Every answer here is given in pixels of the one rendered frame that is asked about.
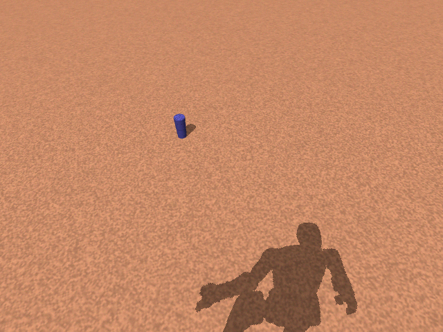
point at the cup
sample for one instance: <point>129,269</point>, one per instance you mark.
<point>180,124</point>

